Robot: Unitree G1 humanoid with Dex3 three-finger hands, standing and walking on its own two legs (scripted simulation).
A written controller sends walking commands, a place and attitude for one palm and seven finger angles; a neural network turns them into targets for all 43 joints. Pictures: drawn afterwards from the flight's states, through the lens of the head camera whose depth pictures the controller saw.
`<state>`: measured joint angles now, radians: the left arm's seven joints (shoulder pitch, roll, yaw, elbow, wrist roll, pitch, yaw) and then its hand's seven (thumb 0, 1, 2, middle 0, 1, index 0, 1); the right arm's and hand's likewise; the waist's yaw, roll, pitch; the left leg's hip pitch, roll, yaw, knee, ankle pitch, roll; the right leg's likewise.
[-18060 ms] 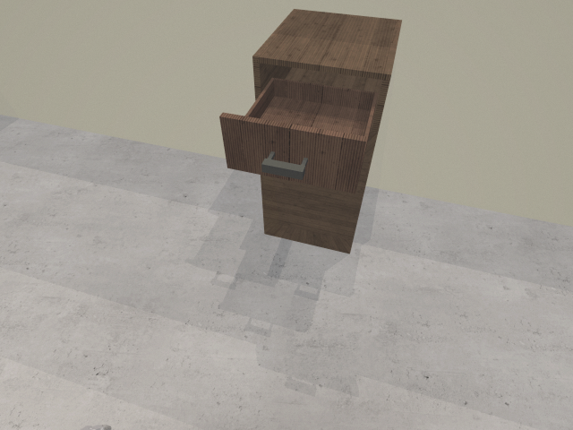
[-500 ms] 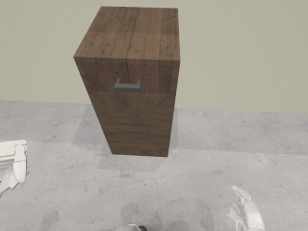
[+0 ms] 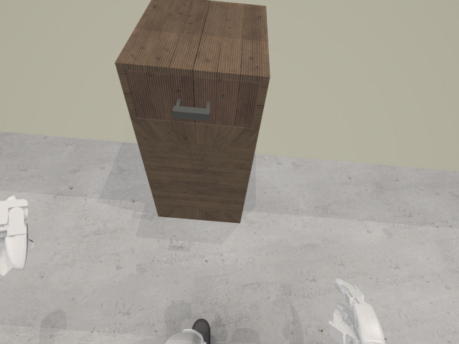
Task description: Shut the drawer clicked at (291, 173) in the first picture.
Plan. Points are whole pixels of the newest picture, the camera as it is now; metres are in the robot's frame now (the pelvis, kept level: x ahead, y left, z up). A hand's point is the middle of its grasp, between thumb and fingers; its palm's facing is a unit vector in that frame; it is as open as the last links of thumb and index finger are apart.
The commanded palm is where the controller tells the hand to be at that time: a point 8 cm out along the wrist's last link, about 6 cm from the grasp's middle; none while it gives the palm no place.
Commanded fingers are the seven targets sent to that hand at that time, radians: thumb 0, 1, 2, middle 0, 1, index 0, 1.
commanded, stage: step back with the hand held close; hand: left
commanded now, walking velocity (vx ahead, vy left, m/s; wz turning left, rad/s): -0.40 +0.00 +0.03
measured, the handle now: (192, 108) +0.70 +0.16 -0.04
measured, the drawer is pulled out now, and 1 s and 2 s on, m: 0.00 0.00 0.00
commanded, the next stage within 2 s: stop stepping back and stand still in 0.36 s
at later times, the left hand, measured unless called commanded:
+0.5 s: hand out of the picture +0.12 +0.26 +0.17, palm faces +0.31 -0.84 -0.44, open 3.3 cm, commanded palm +0.05 +0.30 +0.19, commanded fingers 0.00 0.90 0.90 -1.40 -1.60 -1.40 -1.60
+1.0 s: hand out of the picture +0.02 +0.27 +0.17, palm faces +0.41 -0.81 -0.42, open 3.3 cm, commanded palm -0.04 +0.30 +0.19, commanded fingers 0.00 0.90 0.90 -1.40 -1.60 -1.40 -1.60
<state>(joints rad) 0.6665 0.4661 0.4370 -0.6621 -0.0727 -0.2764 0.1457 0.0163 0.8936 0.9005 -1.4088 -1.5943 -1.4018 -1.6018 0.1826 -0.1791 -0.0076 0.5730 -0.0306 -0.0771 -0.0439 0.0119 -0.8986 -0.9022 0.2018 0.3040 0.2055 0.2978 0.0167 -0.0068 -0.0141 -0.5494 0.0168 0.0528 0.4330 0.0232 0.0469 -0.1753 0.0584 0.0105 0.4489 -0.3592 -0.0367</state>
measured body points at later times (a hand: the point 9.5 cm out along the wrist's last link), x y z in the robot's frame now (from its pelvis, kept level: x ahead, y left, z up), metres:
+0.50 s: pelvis -0.08 +0.02 +0.01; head -0.04 +0.05 +0.45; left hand +0.10 +0.30 +0.19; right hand +0.09 -0.22 -0.07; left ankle -0.01 +0.10 -0.73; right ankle -0.09 -0.11 -0.70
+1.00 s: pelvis -0.17 +0.02 +0.00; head -0.18 +0.03 +0.45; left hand +0.00 +0.31 +0.19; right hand -0.03 -0.23 -0.08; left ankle -0.13 +0.14 -0.73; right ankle -0.17 -0.09 -0.72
